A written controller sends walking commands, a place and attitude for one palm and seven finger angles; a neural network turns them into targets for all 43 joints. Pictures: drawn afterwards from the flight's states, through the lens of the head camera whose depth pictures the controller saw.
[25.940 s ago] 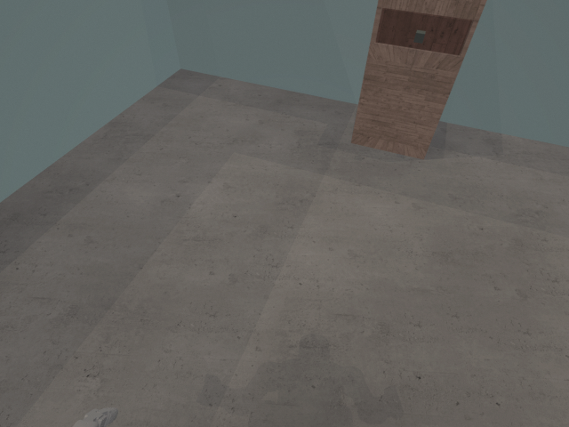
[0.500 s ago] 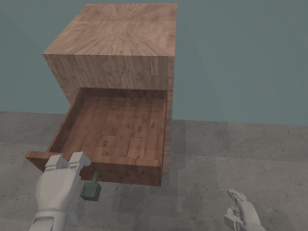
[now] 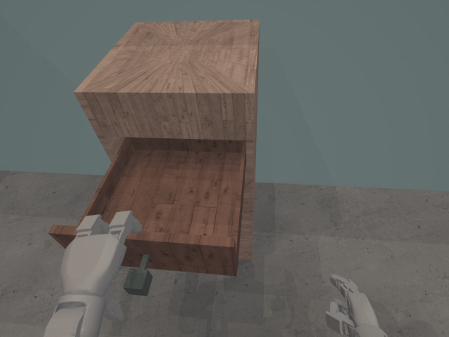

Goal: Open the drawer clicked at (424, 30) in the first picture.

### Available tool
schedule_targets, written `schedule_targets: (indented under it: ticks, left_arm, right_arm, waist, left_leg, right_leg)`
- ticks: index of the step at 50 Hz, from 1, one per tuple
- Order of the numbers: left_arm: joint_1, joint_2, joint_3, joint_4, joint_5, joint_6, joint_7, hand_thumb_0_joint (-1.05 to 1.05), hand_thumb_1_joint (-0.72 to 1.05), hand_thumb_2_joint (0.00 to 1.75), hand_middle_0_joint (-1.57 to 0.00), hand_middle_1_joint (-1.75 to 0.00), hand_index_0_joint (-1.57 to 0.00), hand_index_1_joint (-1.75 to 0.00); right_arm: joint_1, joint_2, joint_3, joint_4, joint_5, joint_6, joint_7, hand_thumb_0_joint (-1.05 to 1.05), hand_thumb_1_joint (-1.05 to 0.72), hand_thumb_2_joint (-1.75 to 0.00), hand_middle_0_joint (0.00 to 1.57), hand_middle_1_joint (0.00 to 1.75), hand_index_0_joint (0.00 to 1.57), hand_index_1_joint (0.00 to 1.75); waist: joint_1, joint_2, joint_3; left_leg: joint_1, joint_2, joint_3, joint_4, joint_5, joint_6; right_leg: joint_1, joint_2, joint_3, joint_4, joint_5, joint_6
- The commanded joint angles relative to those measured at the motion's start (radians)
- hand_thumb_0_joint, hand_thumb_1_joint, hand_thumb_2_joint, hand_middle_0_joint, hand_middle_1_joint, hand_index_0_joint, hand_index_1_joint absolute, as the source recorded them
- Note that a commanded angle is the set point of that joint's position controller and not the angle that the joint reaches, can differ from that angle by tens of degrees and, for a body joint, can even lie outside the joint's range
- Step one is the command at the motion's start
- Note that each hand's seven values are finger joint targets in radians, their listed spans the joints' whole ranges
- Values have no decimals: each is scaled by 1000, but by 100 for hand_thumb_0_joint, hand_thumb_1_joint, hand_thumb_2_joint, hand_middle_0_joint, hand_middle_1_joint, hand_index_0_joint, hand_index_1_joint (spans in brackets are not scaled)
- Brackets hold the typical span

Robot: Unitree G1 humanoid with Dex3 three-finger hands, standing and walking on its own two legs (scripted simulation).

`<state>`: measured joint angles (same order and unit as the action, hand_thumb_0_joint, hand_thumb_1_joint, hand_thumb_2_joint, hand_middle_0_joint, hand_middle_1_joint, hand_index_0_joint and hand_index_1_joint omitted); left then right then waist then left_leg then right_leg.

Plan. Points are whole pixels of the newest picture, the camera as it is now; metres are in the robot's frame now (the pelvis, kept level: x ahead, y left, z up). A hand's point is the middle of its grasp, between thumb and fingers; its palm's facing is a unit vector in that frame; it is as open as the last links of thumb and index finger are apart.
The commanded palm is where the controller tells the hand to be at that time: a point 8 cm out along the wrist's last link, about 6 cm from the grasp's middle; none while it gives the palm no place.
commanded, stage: lift the hand off the handle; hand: left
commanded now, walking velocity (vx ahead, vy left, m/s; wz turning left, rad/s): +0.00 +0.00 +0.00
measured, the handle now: (141, 272) +0.25 +0.22 -0.08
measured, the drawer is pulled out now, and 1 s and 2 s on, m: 0.30 0.30 0.30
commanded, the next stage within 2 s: draw the hand back to the body in 0.56 s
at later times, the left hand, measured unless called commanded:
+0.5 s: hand (104, 253) +0.22 +0.23 +0.08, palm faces +0.08 -0.11 -0.99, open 13.8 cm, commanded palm +0.19 +0.23 +0.13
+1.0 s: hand (84, 254) +0.21 +0.25 +0.09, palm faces +0.07 -0.10 -0.99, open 13.8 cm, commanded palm +0.17 +0.24 +0.15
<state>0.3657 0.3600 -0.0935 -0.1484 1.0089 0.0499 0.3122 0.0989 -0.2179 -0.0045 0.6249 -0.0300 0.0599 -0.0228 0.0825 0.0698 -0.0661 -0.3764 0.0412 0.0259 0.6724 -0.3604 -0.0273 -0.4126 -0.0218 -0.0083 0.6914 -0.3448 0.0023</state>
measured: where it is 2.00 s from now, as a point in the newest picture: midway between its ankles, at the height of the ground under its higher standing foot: outside the picture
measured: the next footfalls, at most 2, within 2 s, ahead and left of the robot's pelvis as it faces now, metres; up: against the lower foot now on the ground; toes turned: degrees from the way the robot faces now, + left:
none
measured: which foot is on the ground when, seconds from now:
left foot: down 0.00-1.00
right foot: down 0.00-1.00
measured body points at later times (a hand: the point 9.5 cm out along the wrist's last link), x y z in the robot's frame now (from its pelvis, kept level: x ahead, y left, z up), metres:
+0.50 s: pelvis +0.01 +0.00 +0.01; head +0.02 -0.04 +0.46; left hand +0.21 +0.23 +0.13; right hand +0.23 -0.21 -0.09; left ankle -0.01 +0.14 -0.72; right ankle +0.01 -0.12 -0.72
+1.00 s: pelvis +0.01 +0.00 +0.01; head +0.02 -0.03 +0.46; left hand +0.20 +0.25 +0.15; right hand +0.24 -0.20 -0.08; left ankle -0.01 +0.14 -0.72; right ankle +0.01 -0.12 -0.72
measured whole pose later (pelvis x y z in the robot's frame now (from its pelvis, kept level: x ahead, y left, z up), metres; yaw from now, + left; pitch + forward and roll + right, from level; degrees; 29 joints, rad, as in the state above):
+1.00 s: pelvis +0.01 +0.00 +0.01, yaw +1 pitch +1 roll +0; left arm 0.42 0.44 -0.01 -0.32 0.93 0.08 0.17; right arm 0.09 -0.24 0.01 0.61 -0.01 0.08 -0.01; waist 0.11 0.09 -0.03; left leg -0.25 0.03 0.02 0.53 -0.31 -0.02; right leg -0.27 -0.03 -0.02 0.54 -0.30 0.01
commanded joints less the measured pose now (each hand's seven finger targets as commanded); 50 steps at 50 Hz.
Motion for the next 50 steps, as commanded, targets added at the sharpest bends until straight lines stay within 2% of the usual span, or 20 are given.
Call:
schedule_targets:
  ticks: [1, 7, 8, 14, 18, 19, 23, 24, 26, 30, 31, 33, 34, 35, 38, 39, 43, 47, 49, 50]
  left_arm:
    - [-96, 185, 137, -209, 11, 5, 25, 0, -50, 30, -30, -120, -30, -120]
    - [-148, 173, 118, -235, -14, -1, -6, 0, -50, 30, -30, -120, -30, -120]
    - [-148, 193, 142, -234, -24, -3, -13, 0, -50, 30, -30, -120, -30, -120]
    - [-137, 174, 112, -276, -26, -24, -44, 0, -50, 30, -30, -120, -30, -120]
    - [-116, 224, 172, -270, -31, -13, -54, 0, -50, 30, -30, -120, -30, -120]
    - [-108, 214, 164, -264, -21, -12, -54, 0, -50, 30, -30, -120, -30, -120]
    - [-100, 208, 164, -317, -40, 2, -65, 0, -50, 30, -30, -120, -30, -120]
    - [-103, 168, 122, -319, -35, 1, -69, 0, -50, 30, -30, -120, -30, -120]
    - [-67, 179, 135, -292, -46, 6, -79, 0, -50, 30, -30, -120, -30, -120]
    - [-135, 179, 120, -273, -30, 13, -91, 0, -50, 30, -30, -120, -30, -120]
    - [-151, 163, 97, -303, -24, 6, -91, 0, -50, 30, -30, -120, -30, -120]
    - [-124, 214, 150, -323, -24, 0, -86, 0, -50, 30, -30, -120, -30, -120]
    - [-111, 194, 134, -337, -18, -10, -84, 0, -50, 30, -30, -120, -30, -120]
    - [-97, 237, 179, -348, -28, -17, -78, 0, -50, 30, -30, -120, -30, -120]
    - [-61, 241, 201, -376, -34, -16, -66, 0, -50, 30, -30, -120, -30, -120]
    - [-64, 219, 183, -369, -26, -16, -63, 0, -50, 30, -30, -120, -30, -120]
    - [-38, 237, 213, -348, -54, 9, -77, 0, -50, 30, -30, -120, -30, -120]
    - [-34, 230, 187, -374, -68, 20, -111, 0, -50, 30, -30, -120, -30, -120]
    - [-26, 209, 164, -411, -78, 17, -128, 0, -50, 30, -30, -120, -30, -120]
    - [-37, 252, 195, -409, -84, 14, -133, 0, -50, 30, -30, -120, -30, -120]
  right_arm:
    - [-160, -95, -27, -162, -1, -51, -7, 0, -90, -90, 20, 30, 20, 30]
    - [-165, -94, -32, -156, 3, -55, -15, 0, -90, -90, 20, 30, 20, 30]
    - [-168, -96, -32, -157, 5, -56, -18, 0, -90, -90, 20, 30, 20, 30]
    - [-158, -94, -24, -160, -1, -62, -12, 0, -90, -90, 20, 30, 20, 30]
    - [-182, -100, -28, -161, 5, -52, -13, 0, -90, -90, 20, 30, 20, 30]
    - [-165, -94, -21, -160, 3, -52, -9, 0, -90, -90, 20, 30, 20, 30]
    - [-191, -99, -26, -170, 14, -47, -3, 0, -90, -90, 20, 30, 20, 30]
    - [-168, -93, -22, -170, 9, -50, 3, 0, -90, -90, 20, 30, 20, 30]
    - [-168, -101, -24, -169, 11, -48, 2, 0, -90, -90, 20, 30, 20, 30]
    - [-177, -99, -25, -157, 13, -42, 6, 0, -90, -90, 20, 30, 20, 30]
    - [-165, -103, -23, -167, 7, -46, 6, 0, -90, -90, 20, 30, 20, 30]
    - [-182, -104, -24, -171, 9, -46, 3, 0, -90, -90, 20, 30, 20, 30]
    - [-157, -95, -18, -176, 3, -52, 6, 0, -90, -90, 20, 30, 20, 30]
    - [-168, -99, -27, -167, 8, -50, 4, 0, -90, -90, 20, 30, 20, 30]
    - [-180, -101, -23, -178, 9, -47, 2, 0, -90, -90, 20, 30, 20, 30]
    - [-165, -93, -16, -175, 6, -47, 7, 0, -90, -90, 20, 30, 20, 30]
    - [-189, -103, -21, -178, 18, -41, 4, 0, -90, -90, 20, 30, 20, 30]
    - [-176, -110, -21, -181, 18, -37, 4, 0, -90, -90, 20, 30, 20, 30]
    - [-167, -108, -14, -192, 18, -42, 5, 0, -90, -90, 20, 30, 20, 30]
    - [-177, -115, -21, -183, 20, -37, 2, 0, -90, -90, 20, 30, 20, 30]
  waist:
    - [12, -72, -120]
    - [3, -45, -119]
    - [1, -60, -114]
    - [9, -48, -141]
    - [29, -56, -125]
    - [26, -73, -127]
    - [28, -26, -128]
    - [21, -42, -135]
    - [23, -73, -106]
    - [14, -73, -79]
    - [14, -64, -109]
    - [27, -40, -129]
    - [28, -45, -158]
    - [36, -34, -156]
    - [38, -12, -151]
    - [28, -20, -121]
    - [28, -40, -91]
    - [22, -58, -103]
    - [20, -23, -127]
    - [19, -28, -101]
  left_leg:
    - [60, -60, 16, -110, 221, 38]
    - [106, -62, 20, -130, 213, 44]
    - [109, -61, 17, -133, 209, 42]
    - [132, -64, 21, -139, 259, 45]
    - [135, -61, 20, -160, 269, 39]
    - [129, -61, 24, -156, 275, 42]
    - [151, -56, 21, -176, 306, 35]
    - [154, -55, 25, -171, 308, 40]
    - [143, -57, 27, -180, 306, 41]
    - [150, -52, 24, -191, 283, 40]
    - [159, -55, 23, -186, 298, 44]
    - [166, -53, 18, -188, 306, 37]
    - [172, -55, 20, -177, 320, 43]
    - [182, -51, 22, -184, 336, 39]
    - [172, -50, 19, -182, 351, 33]
    - [160, -50, 22, -175, 346, 37]
    - [159, -47, 17, -193, 321, 34]
    - [173, -47, 21, -200, 338, 40]
    - [187, -45, 21, -196, 351, 44]
    - [185, -41, 17, -207, 348, 39]
  right_leg:
    - [98, 41, -11, -133, 219, -22]
    - [117, 32, -9, -169, 213, -17]
    - [122, 34, -5, -181, 205, -18]
    - [144, 25, -16, -177, 255, -14]
    - [177, 30, -8, -196, 277, -19]
    - [168, 25, -17, -187, 273, -15]
    - [193, 32, -18, -198, 293, -22]
    - [178, 28, -29, -190, 281, -17]
    - [186, 32, -31, -199, 300, -13]
    - [168, 36, -30, -213, 261, -17]
    - [173, 33, -30, -208, 277, -16]
    - [194, 37, -23, -209, 279, -23]
    - [195, 29, -32, -195, 282, -20]
    - [214, 33, -24, -204, 315, -22]
    - [217, 35, -21, -202, 327, -25]
    - [190, 31, -33, -198, 307, -22]
    - [201, 35, -27, -218, 297, -21]
    - [211, 30, -38, -218, 315, -11]
    - [216, 25, -42, -216, 309, -11]
    - [219, 30, -40, -226, 309, -13]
